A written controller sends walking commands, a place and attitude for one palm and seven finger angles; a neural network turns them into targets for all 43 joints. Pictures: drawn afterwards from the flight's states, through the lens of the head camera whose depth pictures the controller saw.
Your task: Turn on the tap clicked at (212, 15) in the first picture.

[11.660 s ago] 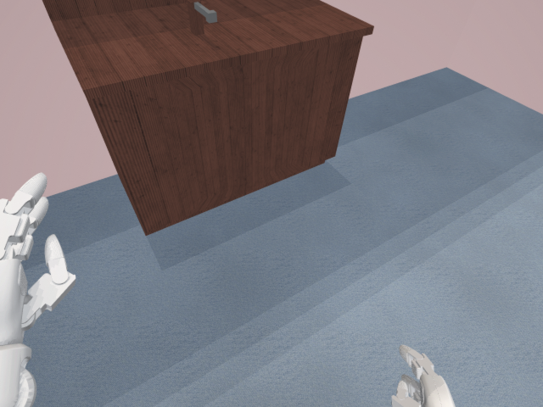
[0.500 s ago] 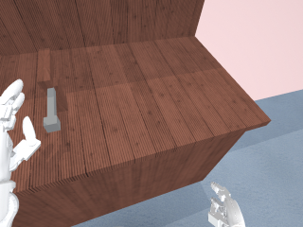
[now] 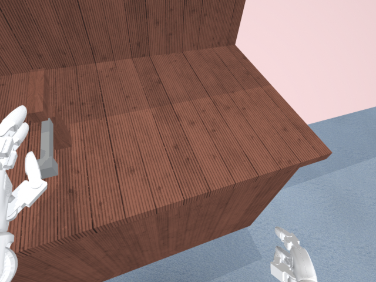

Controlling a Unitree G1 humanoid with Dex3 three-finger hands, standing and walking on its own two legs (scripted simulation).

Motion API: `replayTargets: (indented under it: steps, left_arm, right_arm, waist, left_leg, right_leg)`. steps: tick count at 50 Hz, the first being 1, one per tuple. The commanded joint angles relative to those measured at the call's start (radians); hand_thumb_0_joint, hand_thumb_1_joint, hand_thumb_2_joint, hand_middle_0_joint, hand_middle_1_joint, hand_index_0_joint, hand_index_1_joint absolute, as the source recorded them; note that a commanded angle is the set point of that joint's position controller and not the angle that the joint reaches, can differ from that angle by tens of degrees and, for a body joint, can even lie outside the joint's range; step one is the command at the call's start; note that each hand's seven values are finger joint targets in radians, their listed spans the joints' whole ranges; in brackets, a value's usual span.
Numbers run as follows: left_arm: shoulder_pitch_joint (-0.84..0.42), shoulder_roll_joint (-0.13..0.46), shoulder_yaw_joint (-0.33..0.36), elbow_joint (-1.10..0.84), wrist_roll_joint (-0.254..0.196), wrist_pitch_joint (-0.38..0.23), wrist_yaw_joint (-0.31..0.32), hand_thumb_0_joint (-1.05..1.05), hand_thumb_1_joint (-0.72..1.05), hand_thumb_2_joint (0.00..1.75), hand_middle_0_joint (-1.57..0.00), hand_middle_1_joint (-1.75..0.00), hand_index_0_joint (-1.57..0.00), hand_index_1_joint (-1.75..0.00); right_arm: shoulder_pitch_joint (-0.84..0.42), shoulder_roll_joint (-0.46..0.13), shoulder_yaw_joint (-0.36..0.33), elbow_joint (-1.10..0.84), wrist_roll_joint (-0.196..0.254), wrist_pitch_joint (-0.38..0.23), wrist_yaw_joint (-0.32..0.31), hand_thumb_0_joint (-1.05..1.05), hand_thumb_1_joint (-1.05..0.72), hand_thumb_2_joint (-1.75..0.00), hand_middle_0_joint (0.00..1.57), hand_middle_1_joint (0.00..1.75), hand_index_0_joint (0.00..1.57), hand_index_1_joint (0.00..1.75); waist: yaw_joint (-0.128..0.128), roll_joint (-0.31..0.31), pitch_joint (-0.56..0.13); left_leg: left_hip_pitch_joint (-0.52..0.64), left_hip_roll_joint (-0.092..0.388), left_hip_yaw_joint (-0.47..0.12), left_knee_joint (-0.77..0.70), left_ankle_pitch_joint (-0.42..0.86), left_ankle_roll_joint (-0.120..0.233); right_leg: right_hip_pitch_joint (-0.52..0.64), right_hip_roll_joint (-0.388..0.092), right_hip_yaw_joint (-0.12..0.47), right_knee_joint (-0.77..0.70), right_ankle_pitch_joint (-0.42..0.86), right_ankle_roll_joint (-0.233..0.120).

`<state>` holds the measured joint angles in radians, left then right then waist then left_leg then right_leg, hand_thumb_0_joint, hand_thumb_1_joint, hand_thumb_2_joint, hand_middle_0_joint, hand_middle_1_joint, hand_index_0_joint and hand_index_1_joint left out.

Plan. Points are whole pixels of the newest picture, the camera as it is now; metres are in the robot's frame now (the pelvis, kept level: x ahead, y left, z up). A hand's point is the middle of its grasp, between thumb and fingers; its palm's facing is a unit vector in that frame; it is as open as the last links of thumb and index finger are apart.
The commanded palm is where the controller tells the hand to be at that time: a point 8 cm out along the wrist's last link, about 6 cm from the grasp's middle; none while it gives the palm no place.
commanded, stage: come to a stop and stand still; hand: left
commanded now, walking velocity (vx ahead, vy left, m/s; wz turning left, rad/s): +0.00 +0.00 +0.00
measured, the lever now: (46, 167) +0.28 +0.29 +0.10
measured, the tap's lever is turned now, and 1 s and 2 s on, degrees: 0 0 0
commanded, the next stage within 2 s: look again from close up in 0.18 s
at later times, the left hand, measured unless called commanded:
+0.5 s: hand (42, 188) +0.21 +0.24 +0.15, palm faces +0.37 -0.85 -0.37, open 7.5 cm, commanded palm +0.15 +0.28 +0.17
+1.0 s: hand (60, 196) +0.20 +0.21 +0.16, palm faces +0.32 -0.85 -0.42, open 7.5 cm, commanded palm +0.14 +0.25 +0.17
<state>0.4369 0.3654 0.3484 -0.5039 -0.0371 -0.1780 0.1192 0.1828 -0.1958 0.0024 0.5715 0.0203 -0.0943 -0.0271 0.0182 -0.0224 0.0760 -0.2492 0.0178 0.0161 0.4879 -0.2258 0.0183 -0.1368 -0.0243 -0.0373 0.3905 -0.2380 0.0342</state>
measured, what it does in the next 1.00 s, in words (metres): stands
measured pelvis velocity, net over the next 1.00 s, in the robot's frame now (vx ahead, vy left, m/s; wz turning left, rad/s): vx -0.02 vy -0.03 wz -0.01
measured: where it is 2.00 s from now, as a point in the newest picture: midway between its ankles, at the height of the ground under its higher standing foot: outside the picture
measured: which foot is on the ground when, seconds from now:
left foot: down 0.00-1.00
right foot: down 0.00-1.00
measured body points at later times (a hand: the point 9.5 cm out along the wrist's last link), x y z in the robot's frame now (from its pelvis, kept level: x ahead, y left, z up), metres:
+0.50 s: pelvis -0.01 +0.00 +0.00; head +0.02 +0.02 +0.45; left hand +0.19 +0.29 +0.17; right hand +0.17 -0.23 -0.07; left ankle +0.02 +0.10 -0.74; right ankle -0.02 -0.14 -0.74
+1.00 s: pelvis -0.02 -0.03 +0.00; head +0.03 -0.01 +0.44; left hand +0.18 +0.25 +0.19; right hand +0.17 -0.24 -0.08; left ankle +0.02 +0.10 -0.74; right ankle -0.02 -0.14 -0.74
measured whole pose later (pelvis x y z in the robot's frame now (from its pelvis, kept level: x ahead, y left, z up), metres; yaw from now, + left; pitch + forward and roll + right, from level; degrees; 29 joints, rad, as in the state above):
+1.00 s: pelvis -0.02 -0.03 +0.00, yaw -1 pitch +0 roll -2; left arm 0.46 0.39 0.37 -0.58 -0.06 -0.19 0.10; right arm 0.16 -0.17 0.01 0.52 0.02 -0.10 -0.02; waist 0.03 0.00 0.12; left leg -0.32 0.07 0.00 0.52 -0.20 -0.02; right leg -0.23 0.02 -0.04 0.45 -0.22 -0.01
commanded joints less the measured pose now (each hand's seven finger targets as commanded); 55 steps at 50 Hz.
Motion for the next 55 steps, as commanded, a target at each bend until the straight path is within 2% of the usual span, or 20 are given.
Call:
replayTargets:
  steps: [1, 2, 3, 12, 13, 17, 22, 23, 27, 28, 30, 33, 37, 38, 42, 43, 49, 52, 53, 55]
  left_arm:
    - [-0.049, 0.161, 0.114, -0.203, -0.011, -0.060, 0.020, 0.00, 0.90, 0.90, -0.20, -0.30, -0.20, -0.30]
    - [-0.040, 0.176, 0.133, -0.198, -0.009, -0.054, 0.025, 0.00, 0.90, 0.90, -0.20, -0.30, -0.20, -0.30]
    - [-0.037, 0.138, 0.097, -0.177, -0.013, -0.055, 0.018, 0.00, 0.90, 0.90, -0.20, -0.30, -0.20, -0.30]
    - [-0.035, 0.169, 0.124, -0.175, -0.012, -0.044, 0.022, 0.00, 0.90, 0.90, -0.20, -0.30, -0.20, -0.30]
    - [-0.042, 0.133, 0.088, -0.168, -0.014, -0.046, 0.015, 0.00, 0.90, 0.90, -0.20, -0.30, -0.20, -0.30]
    - [-0.066, 0.175, 0.122, -0.192, -0.008, -0.043, 0.023, 0.00, 0.90, 0.90, -0.20, -0.30, -0.20, -0.30]
    - [-0.062, 0.173, 0.123, -0.197, -0.007, -0.045, 0.024, 0.00, 0.90, 0.90, -0.20, -0.30, -0.20, -0.30]
    - [-0.062, 0.131, 0.084, -0.186, -0.011, -0.046, 0.016, 0.00, 0.90, 0.90, -0.20, -0.30, -0.20, -0.30]
    - [-0.067, 0.168, 0.117, -0.209, -0.006, -0.046, 0.022, 0.00, 0.90, 0.90, -0.20, -0.30, -0.20, -0.30]
    - [-0.061, 0.130, 0.083, -0.191, -0.009, -0.048, 0.016, 0.00, 0.90, 0.90, -0.20, -0.30, -0.20, -0.30]
    - [-0.069, 0.143, 0.091, -0.200, -0.009, -0.049, 0.017, 0.00, 0.90, 0.90, -0.20, -0.30, -0.20, -0.30]
    - [-0.062, 0.134, 0.085, -0.202, -0.011, -0.045, 0.017, 0.00, 0.90, 0.90, -0.20, -0.30, -0.20, -0.30]
    - [-0.056, 0.179, 0.128, -0.231, -0.017, -0.044, 0.021, 0.00, 0.90, 0.90, -0.20, -0.30, -0.20, -0.30]
    - [-0.053, 0.140, 0.094, -0.220, -0.022, -0.046, 0.013, 0.00, 0.90, 0.90, -0.20, -0.30, -0.20, -0.30]
    - [-0.029, 0.181, 0.138, -0.252, -0.024, -0.054, 0.014, 0.00, 0.90, 0.90, -0.20, -0.30, -0.20, -0.30]
    - [-0.014, 0.146, 0.109, -0.237, -0.029, -0.054, 0.006, 0.00, 0.90, 0.90, -0.20, -0.30, -0.20, -0.30]
    - [-0.004, 0.195, 0.161, -0.318, -0.036, -0.090, -0.001, 0.00, 0.90, 0.90, -0.20, -0.30, -0.20, -0.30]
    - [0.026, 0.214, 0.188, -0.302, -0.041, -0.103, 0.003, 0.00, 0.90, 0.90, -0.20, -0.30, -0.20, -0.30]
    - [0.034, 0.181, 0.158, -0.295, -0.047, -0.107, 0.000, 0.00, 0.90, 0.90, -0.20, -0.30, -0.20, -0.30]
    - [0.023, 0.219, 0.196, -0.302, -0.045, -0.126, 0.006, 0.00, 0.90, 0.90, -0.20, -0.30, -0.20, -0.30]
  right_arm:
    - [-0.075, -0.125, -0.048, -0.156, 0.004, -0.056, -0.015, 0.00, -0.90, -0.90, 0.20, 0.30, 0.20, 0.30]
    - [-0.093, -0.125, -0.044, -0.153, 0.007, -0.055, -0.018, 0.00, -0.90, -0.90, 0.20, 0.30, 0.20, 0.30]
    - [-0.077, -0.128, -0.042, -0.148, -0.001, -0.049, -0.016, 0.00, -0.90, -0.90, 0.20, 0.30, 0.20, 0.30]
    - [-0.094, -0.123, -0.042, -0.152, 0.006, -0.046, -0.019, 0.00, -0.90, -0.90, 0.20, 0.30, 0.20, 0.30]
    - [-0.080, -0.125, -0.041, -0.149, 0.001, -0.043, -0.017, 0.00, -0.90, -0.90, 0.20, 0.30, 0.20, 0.30]
    - [-0.096, -0.124, -0.042, -0.152, 0.007, -0.048, -0.019, 0.00, -0.90, -0.90, 0.20, 0.30, 0.20, 0.30]
    - [-0.093, -0.123, -0.042, -0.152, 0.006, -0.050, -0.020, 0.00, -0.90, -0.90, 0.20, 0.30, 0.20, 0.30]
    - [-0.079, -0.125, -0.039, -0.151, 0.000, -0.046, -0.018, 0.00, -0.90, -0.90, 0.20, 0.30, 0.20, 0.30]
    - [-0.090, -0.122, -0.042, -0.154, 0.007, -0.053, -0.018, 0.00, -0.90, -0.90, 0.20, 0.30, 0.20, 0.30]
    - [-0.076, -0.124, -0.040, -0.151, 0.001, -0.049, -0.017, 0.00, -0.90, -0.90, 0.20, 0.30, 0.20, 0.30]
    - [-0.075, -0.124, -0.044, -0.156, 0.002, -0.052, -0.016, 0.00, -0.90, -0.90, 0.20, 0.30, 0.20, 0.30]
    - [-0.073, -0.122, -0.037, -0.153, 0.003, -0.049, -0.017, 0.00, -0.90, -0.90, 0.20, 0.30, 0.20, 0.30]
    - [-0.087, -0.114, -0.037, -0.167, 0.010, -0.055, -0.020, 0.00, -0.90, -0.90, 0.20, 0.30, 0.20, 0.30]
    - [-0.071, -0.118, -0.036, -0.166, 0.003, -0.047, -0.017, 0.00, -0.90, -0.90, 0.20, 0.30, 0.20, 0.30]
    - [-0.078, -0.110, -0.043, -0.179, 0.008, -0.055, -0.008, 0.00, -0.90, -0.90, 0.20, 0.30, 0.20, 0.30]
    - [-0.064, -0.114, -0.042, -0.180, 0.002, -0.048, -0.005, 0.00, -0.90, -0.90, 0.20, 0.30, 0.20, 0.30]
    - [-0.060, -0.114, -0.064, -0.196, -0.001, -0.063, -0.006, 0.00, -0.90, -0.90, 0.20, 0.30, 0.20, 0.30]
    - [-0.049, -0.108, -0.067, -0.177, 0.001, -0.067, -0.013, 0.00, -0.90, -0.90, 0.20, 0.30, 0.20, 0.30]
    - [-0.031, -0.108, -0.064, -0.172, -0.009, -0.058, -0.011, 0.00, -0.90, -0.90, 0.20, 0.30, 0.20, 0.30]
    - [-0.036, -0.101, -0.072, -0.162, -0.011, -0.069, -0.019, 0.00, -0.90, -0.90, 0.20, 0.30, 0.20, 0.30]
  waist:
    - [0.002, 0.064, -0.191]
    - [0.003, 0.061, -0.183]
    - [0.001, 0.064, -0.176]
    - [0.002, 0.066, -0.161]
    - [-0.002, 0.056, -0.162]
    - [0.000, 0.073, -0.147]
    - [0.000, 0.099, -0.152]
    - [-0.003, 0.089, -0.148]
    - [-0.001, 0.101, -0.157]
    - [-0.003, 0.102, -0.151]
    - [-0.002, 0.103, -0.154]
    - [-0.004, 0.086, -0.154]
    - [0.003, 0.109, -0.158]
    - [0.002, 0.121, -0.163]
    - [0.009, 0.141, -0.193]
    - [0.008, 0.137, -0.194]
    - [0.007, 0.110, -0.212]
    - [-0.009, 0.032, -0.230]
    - [-0.014, 0.018, -0.241]
    - [-0.020, -0.025, -0.225]
  left_leg:
    - [0.074, 0.060, -0.063, -0.073, 0.184, 0.008]
    - [0.079, 0.059, -0.058, -0.075, 0.183, 0.007]
    - [0.066, 0.056, -0.055, -0.076, 0.172, 0.010]
    - [0.069, 0.059, -0.057, -0.088, 0.133, 0.009]
    - [0.063, 0.057, -0.057, -0.092, 0.120, 0.012]
    - [0.063, 0.061, -0.062, -0.106, 0.083, 0.008]
    - [0.061, 0.065, -0.072, -0.120, 0.078, 0.010]
    - [0.045, 0.064, -0.077, -0.128, 0.067, 0.012]
    - [0.060, 0.071, -0.081, -0.133, 0.068, 0.010]
    - [0.046, 0.070, -0.081, -0.137, 0.059, 0.012]
    - [0.045, 0.072, -0.081, -0.132, 0.054, 0.012]
    - [0.058, 0.074, -0.086, -0.142, 0.092, 0.008]
    - [0.095, 0.109, -0.095, -0.129, 0.269, -0.003]
    - [0.088, 0.117, -0.093, -0.133, 0.281, 0.000]
    - [0.093, 0.156, -0.100, -0.101, 0.321, 0.005]
    - [0.074, 0.155, -0.092, -0.099, 0.303, 0.010]
    - [0.030, 0.163, -0.082, 0.013, 0.310, 0.006]
    - [0.054, 0.106, -0.046, 0.115, 0.240, -0.015]
    - [0.042, 0.088, -0.041, 0.127, 0.202, -0.017]
    - [0.036, 0.057, -0.029, 0.176, 0.099, -0.024]
  right_leg:
    - [0.041, -0.052, 0.048, -0.037, 0.239, -0.050]
    - [0.029, -0.048, 0.046, -0.040, 0.232, -0.047]
    - [0.029, -0.045, 0.040, -0.047, 0.225, -0.048]
    - [0.018, -0.048, 0.053, -0.055, 0.200, -0.048]
    - [0.019, -0.042, 0.043, -0.058, 0.188, -0.048]
    - [0.009, -0.043, 0.050, -0.057, 0.159, -0.048]
    - [0.018, -0.038, 0.047, -0.051, 0.152, -0.049]
    - [0.025, -0.031, 0.034, -0.053, 0.143, -0.047]
    - [0.027, -0.032, 0.039, -0.043, 0.145, -0.048]
    - [0.026, -0.027, 0.030, -0.047, 0.138, -0.046]
    - [0.031, -0.033, 0.039, -0.048, 0.144, -0.049]
    - [0.026, -0.020, 0.028, -0.045, 0.156, -0.045]
    - [0.008, -0.016, 0.025, -0.014, 0.203, -0.036]
    - [0.009, -0.006, 0.015, -0.008, 0.189, -0.033]
    - [-0.009, -0.015, 0.022, 0.021, 0.169, -0.038]
    - [-0.006, -0.010, 0.015, 0.019, 0.164, -0.034]
    - [-0.041, -0.050, 0.051, 0.033, 0.279, -0.065]
    - [-0.116, -0.114, 0.117, 0.010, 0.358, -0.112]
    - [-0.123, -0.128, 0.111, 0.008, 0.332, -0.118]
    - [-0.183, -0.170, 0.135, -0.010, 0.303, -0.135]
